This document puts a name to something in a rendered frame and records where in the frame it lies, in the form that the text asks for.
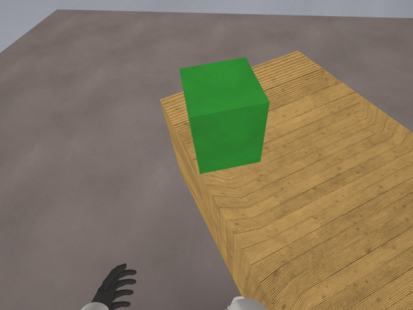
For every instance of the left robot hand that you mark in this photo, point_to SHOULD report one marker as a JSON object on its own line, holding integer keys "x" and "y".
{"x": 107, "y": 293}

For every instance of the carton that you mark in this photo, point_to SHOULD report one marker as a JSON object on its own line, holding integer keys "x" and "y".
{"x": 227, "y": 110}

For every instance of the pedestal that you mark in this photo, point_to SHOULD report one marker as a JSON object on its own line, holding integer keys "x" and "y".
{"x": 325, "y": 220}

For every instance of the right robot shin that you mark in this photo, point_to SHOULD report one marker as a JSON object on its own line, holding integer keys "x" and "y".
{"x": 237, "y": 298}

